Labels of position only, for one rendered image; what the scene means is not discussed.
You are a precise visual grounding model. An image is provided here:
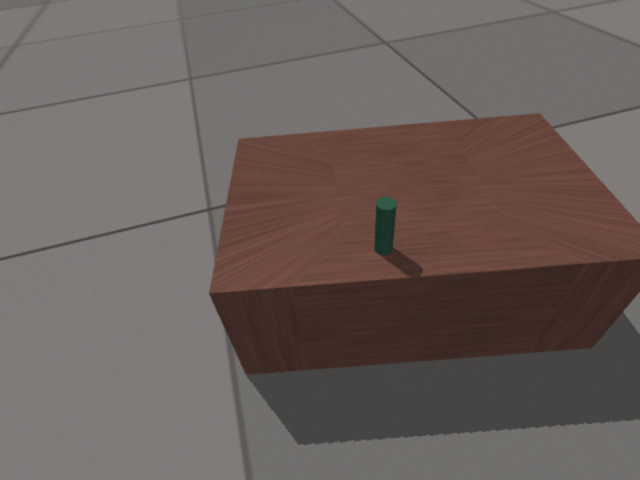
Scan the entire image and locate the can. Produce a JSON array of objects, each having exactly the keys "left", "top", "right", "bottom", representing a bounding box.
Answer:
[{"left": 374, "top": 197, "right": 397, "bottom": 255}]

